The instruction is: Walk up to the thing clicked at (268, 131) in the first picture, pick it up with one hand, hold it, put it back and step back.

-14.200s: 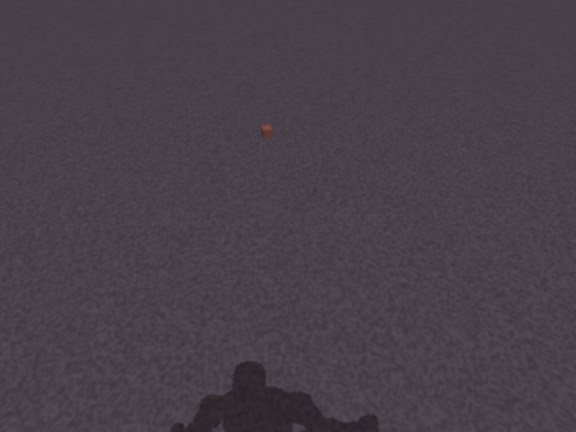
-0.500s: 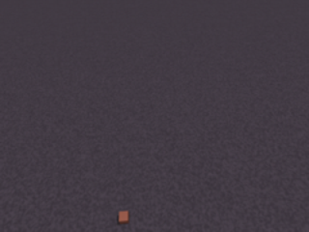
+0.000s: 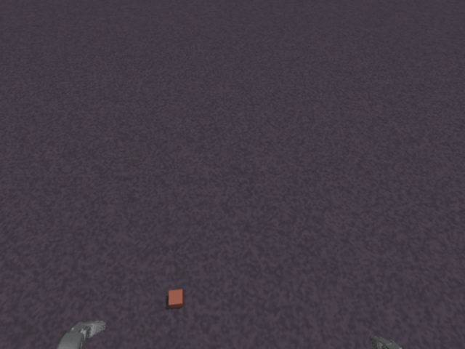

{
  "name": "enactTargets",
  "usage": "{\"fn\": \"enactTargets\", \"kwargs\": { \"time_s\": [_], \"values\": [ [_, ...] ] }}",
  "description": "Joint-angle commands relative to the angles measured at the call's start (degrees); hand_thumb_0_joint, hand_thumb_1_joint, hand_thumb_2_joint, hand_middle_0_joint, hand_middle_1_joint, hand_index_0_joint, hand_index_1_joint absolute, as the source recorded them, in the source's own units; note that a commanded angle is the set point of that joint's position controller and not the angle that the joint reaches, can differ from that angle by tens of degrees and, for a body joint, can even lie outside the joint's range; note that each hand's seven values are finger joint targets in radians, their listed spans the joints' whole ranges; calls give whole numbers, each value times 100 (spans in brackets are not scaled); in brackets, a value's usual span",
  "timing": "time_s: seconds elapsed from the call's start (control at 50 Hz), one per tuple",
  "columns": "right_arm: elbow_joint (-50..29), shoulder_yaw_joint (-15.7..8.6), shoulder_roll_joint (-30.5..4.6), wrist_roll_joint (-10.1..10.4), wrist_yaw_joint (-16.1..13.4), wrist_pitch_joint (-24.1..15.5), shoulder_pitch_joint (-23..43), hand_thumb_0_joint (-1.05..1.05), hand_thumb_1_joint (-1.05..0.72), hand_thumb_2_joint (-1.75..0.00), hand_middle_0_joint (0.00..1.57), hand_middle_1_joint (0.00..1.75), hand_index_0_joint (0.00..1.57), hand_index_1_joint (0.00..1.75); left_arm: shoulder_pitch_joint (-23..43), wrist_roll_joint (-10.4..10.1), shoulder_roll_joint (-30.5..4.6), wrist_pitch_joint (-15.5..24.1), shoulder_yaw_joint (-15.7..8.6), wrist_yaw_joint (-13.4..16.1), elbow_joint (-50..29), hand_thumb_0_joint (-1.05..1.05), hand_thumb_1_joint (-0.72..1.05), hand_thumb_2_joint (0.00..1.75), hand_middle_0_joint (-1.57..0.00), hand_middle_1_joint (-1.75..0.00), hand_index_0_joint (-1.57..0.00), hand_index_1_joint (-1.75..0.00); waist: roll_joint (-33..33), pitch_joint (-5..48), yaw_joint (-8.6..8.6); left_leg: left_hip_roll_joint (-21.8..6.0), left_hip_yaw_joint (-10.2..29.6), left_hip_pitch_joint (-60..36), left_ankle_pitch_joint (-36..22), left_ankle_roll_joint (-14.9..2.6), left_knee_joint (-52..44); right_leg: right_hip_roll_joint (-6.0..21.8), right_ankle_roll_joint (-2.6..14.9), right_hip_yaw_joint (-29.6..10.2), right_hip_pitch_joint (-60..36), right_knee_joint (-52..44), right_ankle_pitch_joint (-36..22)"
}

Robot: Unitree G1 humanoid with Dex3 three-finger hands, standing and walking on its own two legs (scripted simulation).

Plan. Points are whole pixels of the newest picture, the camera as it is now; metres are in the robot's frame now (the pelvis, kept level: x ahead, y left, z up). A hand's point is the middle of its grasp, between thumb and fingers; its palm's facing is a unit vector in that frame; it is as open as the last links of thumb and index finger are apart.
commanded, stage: rise first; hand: left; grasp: from above
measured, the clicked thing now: (176, 298) +0.42 +0.23 -0.73
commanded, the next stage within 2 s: none
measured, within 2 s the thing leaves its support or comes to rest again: neither
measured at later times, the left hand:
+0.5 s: hand out of the picture +0.14 +0.26 -0.21, palm faces -0.16 -0.88 -0.45, open 12.5 cm
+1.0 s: hand out of the picture +0.20 +0.29 -0.37, palm faces -0.42 -0.57 -0.71, open 12.3 cm
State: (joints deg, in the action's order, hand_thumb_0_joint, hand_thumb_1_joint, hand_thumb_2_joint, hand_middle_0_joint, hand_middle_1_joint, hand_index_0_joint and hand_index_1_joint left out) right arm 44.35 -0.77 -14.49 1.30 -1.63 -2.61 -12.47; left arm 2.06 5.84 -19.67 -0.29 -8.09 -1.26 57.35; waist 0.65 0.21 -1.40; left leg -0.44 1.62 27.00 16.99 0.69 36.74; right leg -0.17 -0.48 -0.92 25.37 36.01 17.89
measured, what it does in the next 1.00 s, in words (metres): lowers itself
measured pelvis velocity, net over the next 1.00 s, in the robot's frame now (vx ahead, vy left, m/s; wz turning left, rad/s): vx -0.05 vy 0.00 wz -0.02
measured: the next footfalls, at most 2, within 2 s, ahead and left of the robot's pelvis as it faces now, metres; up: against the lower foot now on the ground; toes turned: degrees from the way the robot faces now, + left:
none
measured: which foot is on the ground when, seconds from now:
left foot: down 0.00-1.00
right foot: down 0.00-1.00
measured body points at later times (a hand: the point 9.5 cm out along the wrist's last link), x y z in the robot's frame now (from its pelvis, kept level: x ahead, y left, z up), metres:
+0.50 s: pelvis +0.00 +0.01 -0.07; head +0.10 +0.03 +0.36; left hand +0.14 +0.31 -0.18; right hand +0.18 -0.24 -0.16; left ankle +0.01 +0.13 -0.72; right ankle +0.00 -0.13 -0.72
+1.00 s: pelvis -0.05 +0.00 -0.22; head +0.13 +0.02 +0.19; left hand +0.22 +0.32 -0.32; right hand +0.16 -0.26 -0.33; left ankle +0.01 +0.13 -0.72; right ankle +0.00 -0.13 -0.72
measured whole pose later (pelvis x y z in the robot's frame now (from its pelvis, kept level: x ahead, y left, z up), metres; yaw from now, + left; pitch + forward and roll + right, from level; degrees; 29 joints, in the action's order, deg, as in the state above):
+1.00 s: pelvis -0.05 +0.00 -0.22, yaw -1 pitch +32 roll -2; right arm 34.7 -2.4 -17.0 -0.4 2.4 -10.8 -4.3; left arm 4.2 35.0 -26.5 4.7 -8.0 4.1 37.8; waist -0.1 10.9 -1.3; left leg 0.1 3.9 93.9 38.1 1.4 100.3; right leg -1.1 -0.7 0.9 91.3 99.3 39.7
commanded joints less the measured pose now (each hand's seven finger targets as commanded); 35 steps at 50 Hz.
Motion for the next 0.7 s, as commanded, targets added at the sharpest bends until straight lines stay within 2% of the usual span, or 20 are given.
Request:
{"fn": "enactTargets", "kwargs": {
  "time_s": [0.0, 0.04, 0.08, 0.1, 0.12, 0.14, 0.18, 0.22, 0.24, 0.28, 0.34, 0.38, 0.44, 0.48, 0.5, 0.52, 0.58, 0.6, 0.64, 0.68],
  "values": [
    [-1104, -394, -1022, 31, -26, -178, 67, 0, -86, -89, 20, 30, 20, 30, -362, 253, -1074, -487, -267, 98, -804, 0, -24, 81, -29, -80, -28, -82, -145, 1275, 158, 143, -175, -276, -1087, -89, -29, -120, 167, 221, -258, -88, -994],
    [-1272, -369, -965, 27, 2, -203, 99, 0, -89, -90, 20, 30, 20, 30, -530, 304, -1044, -666, -319, 135, -982, 0, -34, 79, -33, -80, -31, -82, -141, 1156, 199, 142, -194, 63, -792, -91, 191, -124, 164, 228, 8, 81, -658],
    [-1342, -374, -926, 18, 17, -258, -12, 0, -90, -90, 20, 30, 20, 30, -512, 371, -934, -759, -264, 134, -1165, 0, -33, 77, -36, -79, -34, -81, -4, 1099, 68, 120, -173, 331, -553, -111, 443, -145, 146, 233, 363, 325, -440],
    [-1421, -403, -918, 14, 12, -303, -44, 0, -90, -90, 20, 30, 20, 30, -377, 435, -1007, -744, -306, 142, -1502, 0, -33, 77, -36, -79, -34, -81, -103, 1287, 58, 119, -188, 411, -587, -125, 635, -132, 148, 212, 505, 501, -500],
    [-1427, -416, -923, 4, 18, -330, -105, 0, -90, -90, 20, 30, 20, 30, -537, 481, -1075, -761, -406, 153, -1473, 0, -32, 75, -36, -79, -35, -80, -88, 1353, 38, 103, -162, 517, -599, -130, 791, -138, 146, 217, 650, 683, -512],
    [-1520, -418, -878, -7, 25, -387, -74, 0, -90, -90, 20, 30, 20, 30, -397, 503, -1048, -704, -391, 152, -1883, 0, -31, 75, -38, -77, -36, -79, -177, 1382, 55, 85, -149, 643, -556, -118, 935, -134, 151, 213, 827, 858, -452],
    [-1658, -438, -848, -23, 29, -458, -62, 0, -91, -90, 20, 30, 20, 30, -580, 556, -1032, -653, -396, 148, -2387, 0, -31, 74, -38, -77, -37, -79, -375, 1668, 54, 42, -130, 689, -685, -100, 1169, -135, 169, 225, 1053, 1164, -517],
    [-1705, -444, -850, -24, 11, -489, -146, 0, -93, -91, 20, 30, 20, 30, -1025, 653, -1109, -717, -486, 157, -2436, 0, -34, 75, -39, -77, -37, -79, -331, 1769, 36, 45, -119, 862, -654, -123, 1365, -124, 163, 206, 1166, 1332, -528],
    [-1782, -467, -841, -26, 5, -511, -108, 0, -92, -90, 20, 30, 20, 30, -916, 670, -1016, -708, -370, 142, -2836, 0, -34, 76, -37, -77, -35, -79, -396, 1827, 2, 34, -108, 859, -633, -117, 1417, -120, 165, 202, 1276, 1400, -502],
    [-1844, -451, -809, -55, -13, -561, -44, 0, -92, -91, 20, 30, 20, 30, -1049, 664, -886, -748, -306, 154, -3126, 0, -32, 74, -40, -76, -38, -78, -455, 1830, -88, -7, -64, 967, -615, -104, 1564, -141, 167, 226, 1519, 1566, -418],
    [-1913, -456, -830, -75, -18, -620, 24, 0, -95, -91, 20, 30, 20, 30, -1490, 729, -1005, -845, -427, 175, -3381, 0, -31, 71, -42, -75, -41, -76, -531, 1852, -7, -41, 3, 1208, -570, -91, 1755, -134, 176, 273, 1783, 1820, -263],
    [-1999, -458, -803, -82, -15, -646, -7, 0, -95, -91, 20, 30, 20, 30, -1670, 796, -1004, -892, -401, 177, -3692, 0, -31, 71, -41, -76, -40, -77, -518, 2182, -3, -32, -5, 1219, -798, -118, 1994, -132, 176, 262, 1831, 1981, -451],
    [-2068, -435, -779, -93, 8, -677, -6, 0, -96, -92, 20, 30, 20, 30, -1884, 868, -943, -962, -354, 211, -3943, 0, -31, 70, -40, -78, -40, -78, -640, 2313, -18, -28, 15, 1359, -1056, -120, 2282, -130, 179, 274, 2078, 2262, -628],
    [-2132, -438, -791, -89, 17, -703, 39, 0, -97, -92, 20, 30, 20, 30, -1974, 906, -916, -1015, -344, 227, -4028, 0, -31, 70, -40, -77, -40, -77, -462, 2317, -55, -16, 31, 1602, -881, -132, 2411, -143, 175, 278, 2161, 2354, -551],
    [-2126, -430, -790, -97, 41, -713, 62, 0, -97, -92, 20, 30, 20, 30, -2052, 898, -967, -1033, -424, 247, -4085, 0, -33, 71, -40, -78, -39, -78, -515, 2299, 24, -15, 32, 1738, -807, -118, 2472, -131, 186, 291, 2260, 2458, -456],
    [-2164, -412, -765, -87, 53, -723, 110, 0, -96, -91, 20, 30, 20, 30, -2156, 913, -897, -1052, -346, 231, -4137, 0, -32, 71, -39, -79, -39, -79, -533, 2336, 10, -14, 51, 1774, -774, -123, 2524, -140, 191, 297, 2376, 2522, -400],
    [-2220, -432, -787, -93, 75, -747, 123, 0, -96, -92, 20, 30, 20, 30, -2210, 1002, -930, -1061, -340, 218, -4345, 0, -33, 72, -38, -79, -38, -79, -626, 2362, 4, -15, 110, 1982, -510, -104, 2654, -144, 198, 316, 2659, 2749, -182],
    [-2243, -432, -809, -85, 88, -765, 166, 0, -95, -91, 20, 30, 20, 30, -2037, 1029, -1003, -1048, -391, 242, -4424, 0, -32, 72, -38, -80, -37, -80, -599, 2347, -31, -21, 144, 2097, -357, -101, 2695, -161, 206, 312, 2787, 2825, -68],
    [-2238, -428, -810, -75, 92, -801, 211, 0, -97, -92, 20, 30, 20, 30, -1705, 1197, -1035, -963, -289, 234, -4297, 0, -35, 73, -38, -80, -37, -80, -576, 2197, -121, 13, 107, 2429, 37, -131, 2935, -153, 204, 287, 3114, 2962, 183],
    [-2153, -418, -843, -78, 124, -852, 270, 0, -96, -92, 20, 30, 20, 30, -1416, 1361, -1103, -794, -304, 243, -4051, 0, -35, 74, -35, -82, -35, -82, -443, 2231, -157, 8, 159, 2789, 97, -141, 3224, -162, 214, 296, 3469, 3290, 281]
  ]
}}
